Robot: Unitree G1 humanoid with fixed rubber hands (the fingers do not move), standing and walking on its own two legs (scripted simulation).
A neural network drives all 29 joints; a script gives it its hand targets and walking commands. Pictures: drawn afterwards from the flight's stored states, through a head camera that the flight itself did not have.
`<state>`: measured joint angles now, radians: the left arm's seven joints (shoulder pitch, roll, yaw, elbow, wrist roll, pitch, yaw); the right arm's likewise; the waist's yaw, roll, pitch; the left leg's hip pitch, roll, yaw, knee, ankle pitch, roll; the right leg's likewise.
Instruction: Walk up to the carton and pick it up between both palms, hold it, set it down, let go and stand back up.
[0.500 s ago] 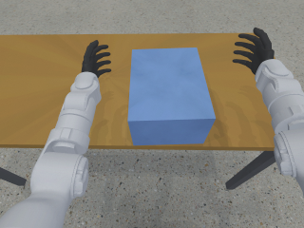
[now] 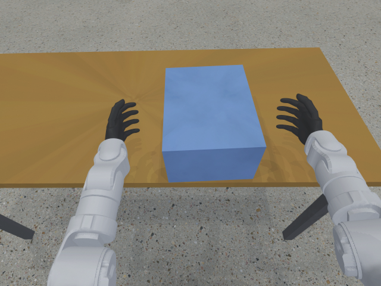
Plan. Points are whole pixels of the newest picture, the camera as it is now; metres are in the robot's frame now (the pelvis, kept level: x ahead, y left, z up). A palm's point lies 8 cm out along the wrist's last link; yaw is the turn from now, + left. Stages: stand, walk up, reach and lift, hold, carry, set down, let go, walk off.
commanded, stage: set down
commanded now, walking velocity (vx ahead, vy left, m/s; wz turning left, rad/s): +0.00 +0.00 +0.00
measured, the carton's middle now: (207, 120) +0.52 +0.01 +0.00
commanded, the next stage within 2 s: none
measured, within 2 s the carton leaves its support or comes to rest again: neither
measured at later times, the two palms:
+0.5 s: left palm (118, 181) +0.31 +0.19 +0.04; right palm (329, 178) +0.34 -0.24 +0.04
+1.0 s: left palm (113, 204) +0.27 +0.20 +0.01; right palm (328, 204) +0.29 -0.24 +0.02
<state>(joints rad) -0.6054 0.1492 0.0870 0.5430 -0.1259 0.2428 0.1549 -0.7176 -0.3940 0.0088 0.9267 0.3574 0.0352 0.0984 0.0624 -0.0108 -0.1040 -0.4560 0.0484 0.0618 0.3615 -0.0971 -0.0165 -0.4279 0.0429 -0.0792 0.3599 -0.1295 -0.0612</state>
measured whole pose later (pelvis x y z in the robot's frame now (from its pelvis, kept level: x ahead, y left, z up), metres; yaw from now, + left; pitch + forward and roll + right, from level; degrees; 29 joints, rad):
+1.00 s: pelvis +0.01 +0.00 +0.00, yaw +0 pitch +1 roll +1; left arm -0.01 0.09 0.03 0.36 -0.06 -0.01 0.15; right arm -0.10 -0.34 0.01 0.68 0.29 -0.20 0.14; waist 0.03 -0.05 -0.05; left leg -0.22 0.03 0.07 0.33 -0.13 -0.01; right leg -0.21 0.03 -0.07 0.36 -0.18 -0.06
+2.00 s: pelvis +0.04 +0.02 +0.01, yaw -1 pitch -3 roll +0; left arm 0.26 0.17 0.00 0.46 0.01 0.08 0.04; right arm 0.22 -0.20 -0.02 0.71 0.03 -0.21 0.06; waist 0.03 -0.03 0.07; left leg -0.10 0.02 0.09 0.34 -0.19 0.01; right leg -0.08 0.02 -0.04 0.34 -0.21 -0.03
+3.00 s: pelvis +0.02 +0.01 +0.00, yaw +0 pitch -2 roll -1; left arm 0.27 0.23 0.03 0.65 0.05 0.01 -0.02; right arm 0.27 -0.19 -0.03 0.79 -0.03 0.00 0.01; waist 0.02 -0.03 0.00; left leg -0.22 0.05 0.05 0.47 -0.22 -0.01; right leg -0.16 0.04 -0.08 0.41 -0.23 -0.05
